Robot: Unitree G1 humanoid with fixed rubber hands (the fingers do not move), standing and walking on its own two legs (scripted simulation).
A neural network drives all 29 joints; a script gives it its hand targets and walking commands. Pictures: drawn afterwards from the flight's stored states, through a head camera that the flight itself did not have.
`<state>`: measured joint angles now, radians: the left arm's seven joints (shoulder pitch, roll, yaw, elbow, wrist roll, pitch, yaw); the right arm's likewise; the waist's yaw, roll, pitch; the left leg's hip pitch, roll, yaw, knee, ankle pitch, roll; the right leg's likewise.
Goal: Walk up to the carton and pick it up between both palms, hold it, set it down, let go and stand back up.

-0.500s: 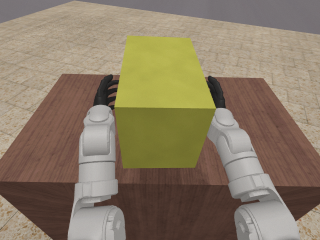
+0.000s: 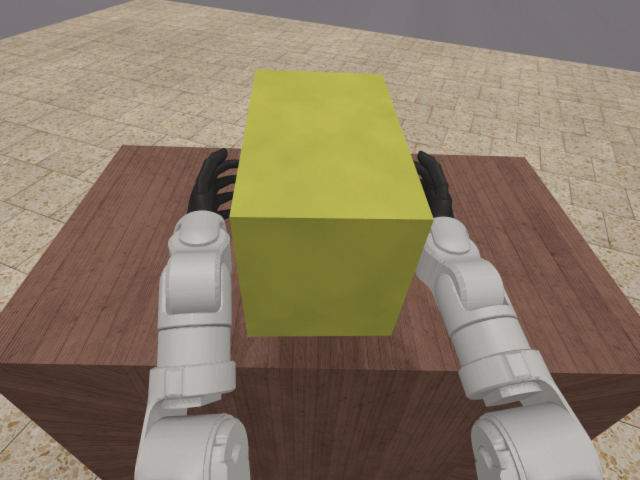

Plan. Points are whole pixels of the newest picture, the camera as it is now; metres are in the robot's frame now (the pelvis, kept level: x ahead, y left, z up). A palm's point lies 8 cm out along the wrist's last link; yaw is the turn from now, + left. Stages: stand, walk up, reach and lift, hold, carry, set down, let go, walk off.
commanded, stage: hold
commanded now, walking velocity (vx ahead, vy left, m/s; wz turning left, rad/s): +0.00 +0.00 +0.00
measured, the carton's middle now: (319, 195) +0.42 +0.01 +0.17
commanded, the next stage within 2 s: none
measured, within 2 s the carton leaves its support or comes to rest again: neither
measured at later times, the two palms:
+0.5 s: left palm (207, 218) +0.36 +0.14 +0.18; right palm (435, 220) +0.36 -0.13 +0.18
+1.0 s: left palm (210, 216) +0.36 +0.14 +0.18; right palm (435, 219) +0.36 -0.13 +0.17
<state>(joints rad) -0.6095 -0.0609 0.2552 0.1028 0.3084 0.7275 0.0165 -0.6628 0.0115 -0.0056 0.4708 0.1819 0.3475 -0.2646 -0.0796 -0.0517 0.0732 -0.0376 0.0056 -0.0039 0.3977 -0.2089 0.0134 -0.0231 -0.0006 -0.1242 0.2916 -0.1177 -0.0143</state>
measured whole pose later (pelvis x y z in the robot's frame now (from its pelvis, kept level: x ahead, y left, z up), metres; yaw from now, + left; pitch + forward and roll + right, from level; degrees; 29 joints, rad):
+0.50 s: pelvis +0.00 +0.00 +0.00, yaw +0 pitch -10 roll -1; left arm -0.59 -0.07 0.25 0.09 0.32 0.73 0.03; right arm -0.65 0.00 0.01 0.47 0.19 0.35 -0.26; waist -0.08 -0.05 0.08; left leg -0.02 0.00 0.00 0.40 -0.22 0.02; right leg 0.00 0.00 -0.12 0.29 -0.12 -0.01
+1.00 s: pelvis +0.00 +0.00 +0.00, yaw +0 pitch -9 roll -1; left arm -0.62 -0.07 0.26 0.12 0.32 0.74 0.03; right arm -0.68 0.01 -0.02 0.51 0.18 0.34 -0.25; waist -0.08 -0.04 0.07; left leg -0.03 0.01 -0.01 0.40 -0.21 0.01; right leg -0.02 0.00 -0.12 0.28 -0.11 -0.02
